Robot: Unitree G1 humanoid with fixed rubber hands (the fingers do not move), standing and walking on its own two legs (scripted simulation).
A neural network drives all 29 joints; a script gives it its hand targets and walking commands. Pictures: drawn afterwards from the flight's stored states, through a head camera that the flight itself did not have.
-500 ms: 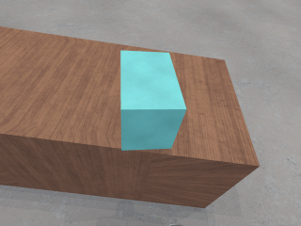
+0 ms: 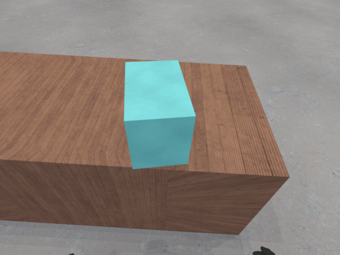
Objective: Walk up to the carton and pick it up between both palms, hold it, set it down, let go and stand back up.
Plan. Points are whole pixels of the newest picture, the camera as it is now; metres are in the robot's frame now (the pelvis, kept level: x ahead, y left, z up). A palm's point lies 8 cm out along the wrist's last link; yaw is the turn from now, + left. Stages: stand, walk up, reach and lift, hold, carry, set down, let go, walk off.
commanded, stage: walk up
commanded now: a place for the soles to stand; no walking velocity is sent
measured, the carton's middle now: (156, 112) +0.59 +0.04 -0.01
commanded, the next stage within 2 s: none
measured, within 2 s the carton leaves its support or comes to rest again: neither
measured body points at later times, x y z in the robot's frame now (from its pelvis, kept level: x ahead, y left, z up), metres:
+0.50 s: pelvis +0.00 -0.01 +0.01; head +0.01 -0.01 +0.46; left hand +0.12 +0.24 -0.10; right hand +0.10 -0.27 -0.10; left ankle +0.03 +0.12 -0.72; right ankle +0.02 -0.12 -0.72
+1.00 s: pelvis +0.04 +0.08 +0.00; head +0.07 +0.07 +0.45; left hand +0.05 +0.39 -0.10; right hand +0.14 -0.20 -0.12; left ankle +0.13 +0.23 -0.71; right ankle +0.02 -0.12 -0.72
